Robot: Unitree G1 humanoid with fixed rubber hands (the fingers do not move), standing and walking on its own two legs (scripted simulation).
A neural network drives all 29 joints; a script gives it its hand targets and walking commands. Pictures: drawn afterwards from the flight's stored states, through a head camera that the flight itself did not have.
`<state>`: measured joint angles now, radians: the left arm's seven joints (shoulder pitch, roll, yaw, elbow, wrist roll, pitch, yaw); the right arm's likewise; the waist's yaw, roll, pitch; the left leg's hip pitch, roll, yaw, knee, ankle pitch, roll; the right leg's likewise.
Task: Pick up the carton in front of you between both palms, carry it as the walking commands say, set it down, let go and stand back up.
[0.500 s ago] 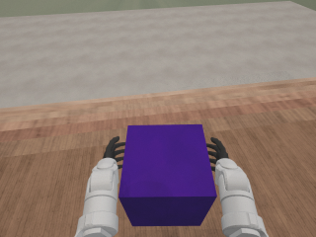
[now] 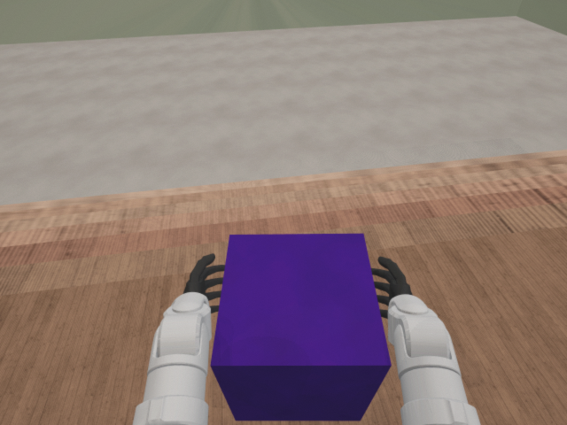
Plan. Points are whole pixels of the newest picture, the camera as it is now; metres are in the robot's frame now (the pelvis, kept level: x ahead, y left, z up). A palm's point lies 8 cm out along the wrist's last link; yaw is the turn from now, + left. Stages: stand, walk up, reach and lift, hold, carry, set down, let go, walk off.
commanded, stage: reach and lift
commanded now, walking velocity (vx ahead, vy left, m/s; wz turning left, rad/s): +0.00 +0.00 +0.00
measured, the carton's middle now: (297, 330) +0.28 +0.00 -0.04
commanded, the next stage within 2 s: hold in 0.06 s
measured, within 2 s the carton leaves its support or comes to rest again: neither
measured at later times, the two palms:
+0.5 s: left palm (192, 302) +0.28 +0.15 +0.05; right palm (403, 304) +0.27 -0.15 +0.05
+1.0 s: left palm (190, 285) +0.30 +0.16 +0.06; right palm (395, 282) +0.30 -0.14 +0.06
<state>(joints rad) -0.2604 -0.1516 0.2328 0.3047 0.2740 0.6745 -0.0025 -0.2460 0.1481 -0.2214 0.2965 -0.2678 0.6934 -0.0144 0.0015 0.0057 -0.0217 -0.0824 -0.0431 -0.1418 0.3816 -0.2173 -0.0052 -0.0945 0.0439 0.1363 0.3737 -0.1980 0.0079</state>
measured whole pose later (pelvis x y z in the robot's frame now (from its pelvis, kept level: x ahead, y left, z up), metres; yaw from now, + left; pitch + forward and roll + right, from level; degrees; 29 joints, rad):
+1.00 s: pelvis +0.01 +0.00 -0.01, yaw +2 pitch +1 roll +0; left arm -0.25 -0.15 0.18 0.09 0.22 0.82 0.02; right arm -0.23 0.13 -0.18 0.09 -0.21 0.84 -0.03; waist 0.00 0.00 -0.12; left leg -0.25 0.00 -0.05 0.55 -0.35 -0.01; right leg -0.24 -0.01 0.03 0.52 -0.30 0.01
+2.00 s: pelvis +0.53 -0.02 -0.01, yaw +3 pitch +4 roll +1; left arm -0.37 -0.09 0.16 -0.15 0.08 1.15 0.11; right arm -0.37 0.09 -0.15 -0.15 -0.11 1.17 -0.11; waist 0.05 0.00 -0.02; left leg -0.64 0.09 0.05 1.14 -0.28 0.05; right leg -0.28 0.00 -0.24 0.45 -0.25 -0.11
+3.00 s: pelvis +0.99 +0.03 -0.02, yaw +3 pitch +5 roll +1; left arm -0.67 0.00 0.22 0.05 0.04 1.19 0.13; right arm -0.66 0.06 -0.23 0.04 -0.10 1.19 -0.13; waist 0.01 -0.04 0.03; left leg -0.39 -0.04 0.06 0.71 -0.23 0.06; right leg -0.39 -0.01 -0.03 0.79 -0.39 -0.02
